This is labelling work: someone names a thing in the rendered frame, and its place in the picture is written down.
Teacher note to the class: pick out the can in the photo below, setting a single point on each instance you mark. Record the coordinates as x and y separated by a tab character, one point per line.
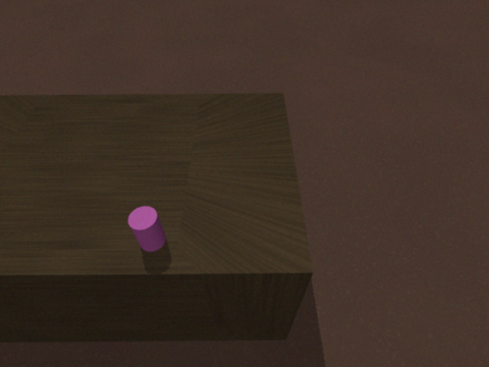
146	226

